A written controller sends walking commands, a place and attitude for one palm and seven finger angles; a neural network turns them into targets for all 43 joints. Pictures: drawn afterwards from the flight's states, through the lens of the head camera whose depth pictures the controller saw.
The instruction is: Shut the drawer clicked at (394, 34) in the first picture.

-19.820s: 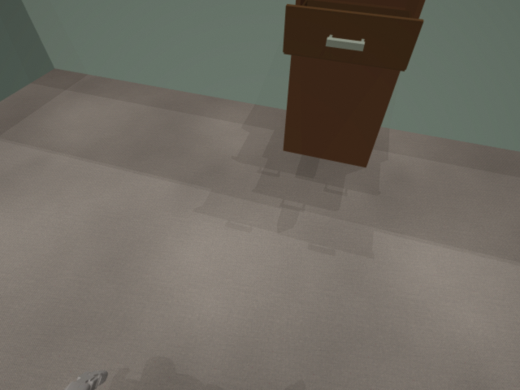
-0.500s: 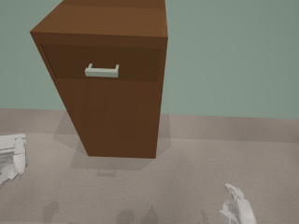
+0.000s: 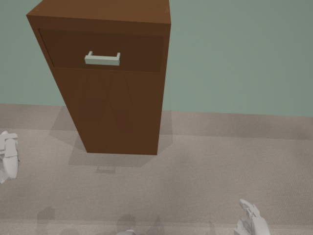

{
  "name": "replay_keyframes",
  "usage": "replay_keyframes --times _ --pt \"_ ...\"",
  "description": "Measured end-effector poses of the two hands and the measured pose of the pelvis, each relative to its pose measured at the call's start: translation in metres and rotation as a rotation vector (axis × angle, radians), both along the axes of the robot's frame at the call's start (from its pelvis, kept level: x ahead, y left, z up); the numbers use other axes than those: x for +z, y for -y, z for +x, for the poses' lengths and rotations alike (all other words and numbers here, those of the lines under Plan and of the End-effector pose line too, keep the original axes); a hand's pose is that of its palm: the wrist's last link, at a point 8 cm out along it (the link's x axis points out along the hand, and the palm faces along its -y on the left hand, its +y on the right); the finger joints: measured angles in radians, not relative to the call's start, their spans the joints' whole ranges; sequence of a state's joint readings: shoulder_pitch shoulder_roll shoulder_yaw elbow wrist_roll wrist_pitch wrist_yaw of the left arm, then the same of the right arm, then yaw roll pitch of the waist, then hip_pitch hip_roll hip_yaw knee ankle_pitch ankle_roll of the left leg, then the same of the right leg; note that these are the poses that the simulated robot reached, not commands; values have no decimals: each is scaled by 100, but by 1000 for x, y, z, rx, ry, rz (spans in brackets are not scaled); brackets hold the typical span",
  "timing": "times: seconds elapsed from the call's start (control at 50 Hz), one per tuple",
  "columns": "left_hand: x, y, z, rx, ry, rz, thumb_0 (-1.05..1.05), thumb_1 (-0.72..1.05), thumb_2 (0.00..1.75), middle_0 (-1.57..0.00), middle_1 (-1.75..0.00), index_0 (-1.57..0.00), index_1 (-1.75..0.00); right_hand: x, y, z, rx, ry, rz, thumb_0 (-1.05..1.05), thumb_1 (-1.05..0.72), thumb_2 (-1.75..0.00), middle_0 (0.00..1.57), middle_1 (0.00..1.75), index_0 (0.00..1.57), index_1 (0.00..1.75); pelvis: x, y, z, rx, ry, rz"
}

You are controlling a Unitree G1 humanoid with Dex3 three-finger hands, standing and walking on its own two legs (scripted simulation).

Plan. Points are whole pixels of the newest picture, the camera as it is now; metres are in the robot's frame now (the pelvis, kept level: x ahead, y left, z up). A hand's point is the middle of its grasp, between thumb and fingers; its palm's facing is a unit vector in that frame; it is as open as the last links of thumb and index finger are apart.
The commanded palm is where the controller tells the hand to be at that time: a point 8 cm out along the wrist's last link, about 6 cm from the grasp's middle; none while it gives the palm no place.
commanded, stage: step back with the hand held close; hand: left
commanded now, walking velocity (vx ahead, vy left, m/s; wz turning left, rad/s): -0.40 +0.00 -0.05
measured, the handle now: (103, 57) +0.72 +0.24 +0.06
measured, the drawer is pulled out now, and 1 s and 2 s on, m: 0.00 0.00 0.00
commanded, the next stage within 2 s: stop stepping back and stand still in 0.44 s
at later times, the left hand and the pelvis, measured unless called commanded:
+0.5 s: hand out of the picture +0.08 +0.28 +0.21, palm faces +0.46 -0.80 -0.38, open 3.3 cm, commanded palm +0.02 +0.30 +0.20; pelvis -0.10 +0.02 +0.02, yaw +1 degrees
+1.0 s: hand out of the picture -0.06 +0.27 +0.20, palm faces +0.22 -0.83 -0.51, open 3.3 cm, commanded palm -0.09 +0.32 +0.20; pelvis -0.25 +0.06 +0.01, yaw -7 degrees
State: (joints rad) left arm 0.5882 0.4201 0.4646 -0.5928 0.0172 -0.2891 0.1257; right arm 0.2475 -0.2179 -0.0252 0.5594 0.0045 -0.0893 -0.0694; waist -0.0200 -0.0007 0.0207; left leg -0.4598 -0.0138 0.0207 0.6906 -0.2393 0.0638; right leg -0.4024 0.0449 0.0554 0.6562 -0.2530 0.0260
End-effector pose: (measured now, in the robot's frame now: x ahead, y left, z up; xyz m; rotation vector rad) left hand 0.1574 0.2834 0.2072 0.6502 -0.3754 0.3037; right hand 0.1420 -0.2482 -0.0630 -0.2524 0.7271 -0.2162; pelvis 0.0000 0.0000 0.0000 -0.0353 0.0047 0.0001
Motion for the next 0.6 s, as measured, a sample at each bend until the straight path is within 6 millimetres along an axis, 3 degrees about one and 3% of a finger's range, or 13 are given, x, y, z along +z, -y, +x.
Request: replay_keyframes --times 0.18,0.3,0.46,0.52,0.6 --pt "-16 13 -26 -72 -38 -103 1 89 90 -141 -160 -141 -159 1 -3 -22 13 -32 0 1 -90 -90 20 30 20 30 2 -1 -32 17 -5 1" --pt "-9 -11 -58 -61 1 -48 1 88 90 -141 -160 -141 -159 7 -18 -41 21 -7 -43 1 -90 -90 20 30 20 30 -1 -16 -54 31 1 -44" --pt "13 -38 -107 45 95 -105 1 89 90 -141 -160 -141 -159 18 -54 -64 100 7 21 1 -90 -90 20 30 20 30 15 -20 -87 43 -51 -97" --pt "5 -33 -122 32 81 -159 1 89 90 -141 -160 -141 -160 18 -63 -72 141 28 39 1 -90 -90 20 30 20 30 15 -18 -107 13 -79 -78" --pt "-9 -11 -135 -77 64 -163 1 89 90 -141 -160 -141 -160 7 -63 -96 142 63 45 1 -90 -90 21 30 21 30 1 -19 -144 -79 -55 -40"
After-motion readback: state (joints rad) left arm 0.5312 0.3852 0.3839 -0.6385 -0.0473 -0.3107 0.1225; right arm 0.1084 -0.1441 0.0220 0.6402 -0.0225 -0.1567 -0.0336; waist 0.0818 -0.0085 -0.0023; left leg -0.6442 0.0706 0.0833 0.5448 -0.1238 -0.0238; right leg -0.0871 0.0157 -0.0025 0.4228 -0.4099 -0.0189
